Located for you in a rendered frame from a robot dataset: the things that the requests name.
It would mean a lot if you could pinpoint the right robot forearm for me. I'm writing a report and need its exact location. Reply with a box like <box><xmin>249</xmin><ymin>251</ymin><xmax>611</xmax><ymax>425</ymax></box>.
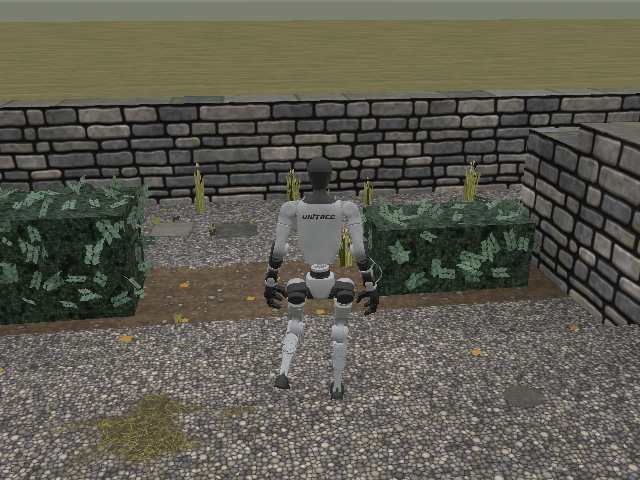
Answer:
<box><xmin>356</xmin><ymin>242</ymin><xmax>377</xmax><ymax>291</ymax></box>

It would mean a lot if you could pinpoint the left robot forearm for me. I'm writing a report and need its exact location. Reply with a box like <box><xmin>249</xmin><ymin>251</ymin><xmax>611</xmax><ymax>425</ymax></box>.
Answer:
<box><xmin>265</xmin><ymin>241</ymin><xmax>283</xmax><ymax>287</ymax></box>

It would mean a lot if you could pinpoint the robot left hand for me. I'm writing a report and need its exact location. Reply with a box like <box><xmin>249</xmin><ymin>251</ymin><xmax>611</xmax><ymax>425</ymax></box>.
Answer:
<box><xmin>264</xmin><ymin>285</ymin><xmax>287</xmax><ymax>309</ymax></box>

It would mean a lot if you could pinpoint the right robot upper arm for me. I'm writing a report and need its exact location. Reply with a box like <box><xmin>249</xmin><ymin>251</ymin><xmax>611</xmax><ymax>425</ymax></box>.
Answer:
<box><xmin>340</xmin><ymin>200</ymin><xmax>366</xmax><ymax>257</ymax></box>

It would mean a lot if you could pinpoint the right robot thigh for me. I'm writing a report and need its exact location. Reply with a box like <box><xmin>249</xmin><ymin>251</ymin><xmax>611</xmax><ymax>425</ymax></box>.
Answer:
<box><xmin>331</xmin><ymin>278</ymin><xmax>355</xmax><ymax>343</ymax></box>

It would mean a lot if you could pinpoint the robot right hand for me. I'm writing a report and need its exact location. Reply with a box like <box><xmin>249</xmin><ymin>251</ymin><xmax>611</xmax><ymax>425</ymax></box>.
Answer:
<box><xmin>356</xmin><ymin>287</ymin><xmax>379</xmax><ymax>316</ymax></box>

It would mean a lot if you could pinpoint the left robot upper arm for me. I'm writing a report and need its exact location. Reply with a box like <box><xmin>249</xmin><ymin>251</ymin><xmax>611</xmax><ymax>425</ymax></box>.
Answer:
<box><xmin>273</xmin><ymin>200</ymin><xmax>299</xmax><ymax>256</ymax></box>

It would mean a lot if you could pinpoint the robot left foot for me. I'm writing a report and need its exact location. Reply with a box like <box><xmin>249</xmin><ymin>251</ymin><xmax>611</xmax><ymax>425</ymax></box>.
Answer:
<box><xmin>274</xmin><ymin>374</ymin><xmax>290</xmax><ymax>390</ymax></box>

